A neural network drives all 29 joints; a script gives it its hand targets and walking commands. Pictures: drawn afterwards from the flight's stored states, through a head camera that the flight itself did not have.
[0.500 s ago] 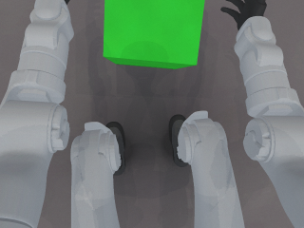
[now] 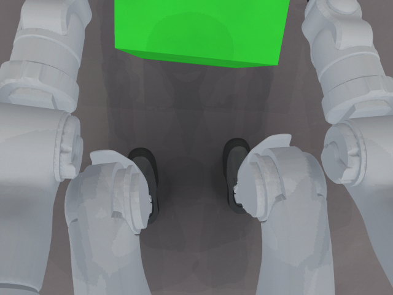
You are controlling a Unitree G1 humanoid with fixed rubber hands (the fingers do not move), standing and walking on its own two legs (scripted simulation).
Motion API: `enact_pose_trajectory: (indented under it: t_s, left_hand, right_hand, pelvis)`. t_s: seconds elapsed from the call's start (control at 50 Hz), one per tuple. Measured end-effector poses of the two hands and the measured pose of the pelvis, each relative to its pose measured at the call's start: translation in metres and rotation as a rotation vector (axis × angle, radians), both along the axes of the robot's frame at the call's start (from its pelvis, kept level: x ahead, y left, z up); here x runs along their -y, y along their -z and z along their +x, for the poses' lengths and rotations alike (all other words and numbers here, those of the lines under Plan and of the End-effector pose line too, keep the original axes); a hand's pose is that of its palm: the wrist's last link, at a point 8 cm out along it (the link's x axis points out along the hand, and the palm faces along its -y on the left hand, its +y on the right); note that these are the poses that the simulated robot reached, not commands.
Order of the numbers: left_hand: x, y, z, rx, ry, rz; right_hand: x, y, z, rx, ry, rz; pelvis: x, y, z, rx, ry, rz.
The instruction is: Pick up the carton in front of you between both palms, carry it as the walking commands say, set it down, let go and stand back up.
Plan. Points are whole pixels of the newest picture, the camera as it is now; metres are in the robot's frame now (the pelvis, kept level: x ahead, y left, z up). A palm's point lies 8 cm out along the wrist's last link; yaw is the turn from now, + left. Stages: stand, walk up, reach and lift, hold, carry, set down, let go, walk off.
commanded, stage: reach and lift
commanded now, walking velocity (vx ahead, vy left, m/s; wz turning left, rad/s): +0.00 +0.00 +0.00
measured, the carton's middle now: out of the picture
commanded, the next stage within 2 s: none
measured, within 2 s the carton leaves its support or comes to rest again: leaves its support in 0.58 s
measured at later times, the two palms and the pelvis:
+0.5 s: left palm out of the picture +0.57 +0.12 -0.17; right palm out of the picture +0.53 -0.18 -0.17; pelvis -0.01 +0.00 +0.00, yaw +0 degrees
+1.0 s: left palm out of the picture +0.51 +0.14 +0.01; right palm out of the picture +0.50 -0.16 +0.01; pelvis -0.01 +0.00 +0.08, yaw +2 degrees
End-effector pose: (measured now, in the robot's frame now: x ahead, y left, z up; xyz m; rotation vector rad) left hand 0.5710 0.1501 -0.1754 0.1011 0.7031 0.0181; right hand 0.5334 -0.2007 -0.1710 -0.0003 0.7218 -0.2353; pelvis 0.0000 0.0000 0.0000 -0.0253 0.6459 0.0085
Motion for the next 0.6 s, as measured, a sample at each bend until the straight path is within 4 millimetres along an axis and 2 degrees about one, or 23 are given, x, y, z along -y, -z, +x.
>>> enact_pose_trajectory:
  t_s: [0.16, 0.28, 0.38, 0.5, 0.6]
  left_hand:
    - [0.01, -0.006, -0.004, -0.015, 0.013, -0.011]
    - [0.029, -0.006, -0.007, -0.017, 0.039, -0.027]
    - [0.03, -0.007, -0.004, -0.025, 0.037, -0.013]
    - [0.029, -0.007, -0.002, -0.037, 0.036, -0.026]
    - [0.027, -0.008, -0.008, -0.035, 0.021, -0.033]
  right_hand:
    - [-0.002, -0.003, -0.01, -0.018, -0.008, 0.007]
    - [-0.02, -0.003, -0.008, -0.008, -0.028, 0.024]
    - [-0.021, -0.003, -0.006, -0.016, -0.004, 0.025]
    - [-0.018, -0.004, -0.003, -0.028, -0.039, 0.031]
    - [-0.02, -0.014, 0.003, -0.028, -0.049, 0.03]
  pelvis:
    - [-0.002, -0.006, -0.001, -0.028, 0.001, -0.002]
    - [-0.002, -0.009, -0.006, -0.013, 0.001, -0.002]
    - [-0.003, -0.008, -0.01, 0.013, 0.0, -0.003]
    - [-0.004, 0.003, -0.009, 0.026, -0.006, -0.009]
    - [-0.004, 0.008, -0.005, 0.016, -0.001, -0.007]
